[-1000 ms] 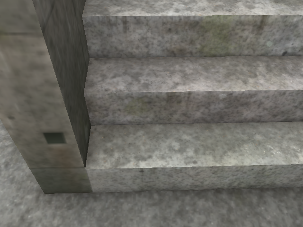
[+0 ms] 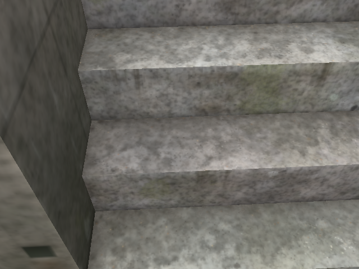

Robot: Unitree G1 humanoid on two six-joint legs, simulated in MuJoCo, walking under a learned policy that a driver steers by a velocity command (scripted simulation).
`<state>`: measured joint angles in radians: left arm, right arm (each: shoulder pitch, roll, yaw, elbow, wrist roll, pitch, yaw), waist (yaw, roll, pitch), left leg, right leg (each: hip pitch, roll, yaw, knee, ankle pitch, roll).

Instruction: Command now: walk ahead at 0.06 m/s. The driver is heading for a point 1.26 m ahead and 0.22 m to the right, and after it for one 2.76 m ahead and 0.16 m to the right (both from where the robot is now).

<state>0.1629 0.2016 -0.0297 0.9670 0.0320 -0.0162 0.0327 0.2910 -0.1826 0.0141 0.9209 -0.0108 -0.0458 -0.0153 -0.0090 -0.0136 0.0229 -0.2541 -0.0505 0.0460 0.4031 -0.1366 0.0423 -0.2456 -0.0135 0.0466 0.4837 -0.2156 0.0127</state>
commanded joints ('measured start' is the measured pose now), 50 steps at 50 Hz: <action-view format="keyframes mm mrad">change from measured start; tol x4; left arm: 1 22 115 29 -4 -19 -31 -5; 40 74 105 89 86 -29 22 9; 42 69 49 58 99 -14 -4 9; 45 34 161 94 98 -52 -10 9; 50 105 113 95 86 -51 -16 13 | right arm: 1 40 -87 -26 -36 -12 6 -5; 40 -58 -131 -8 109 -12 -11 -37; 42 -53 -48 14 125 -4 -1 -49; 44 -77 -98 -1 118 -8 3 -53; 45 -86 -196 -26 116 -10 -2 -52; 50 -53 -100 -18 122 6 -40 -43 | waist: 1 -1 -64 22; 4 -4 -23 15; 5 7 -37 71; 18 7 10 -51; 40 11 15 -15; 42 9 43 -79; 45 6 0 41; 50 22 -34 102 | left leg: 1 67 122 -139 -86 -89 -13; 4 76 134 -140 -103 -28 -12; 5 -3 70 -110 -105 -97 -1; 7 6 73 -104 -110 -87 0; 18 116 86 -94 -39 161 6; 40 75 92 -83 -55 66 -15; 44 114 128 -123 -113 -75 -17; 45 66 52 -65 -60 -176 -14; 47 19 40 -52 -27 -319 2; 50 -90 42 -56 45 -356 24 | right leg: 1 -60 -83 93 -184 -105 -33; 4 12 -74 75 -174 -14 -23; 5 8 -15 25 -142 -18 -17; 20 72 -18 35 -129 233 -51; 40 96 -4 34 -166 191 -57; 44 105 -42 84 -236 7 -73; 45 64 30 17 -190 -76 -77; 48 9 13 59 -192 -324 -113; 50 20 -27 119 -189 -362 -144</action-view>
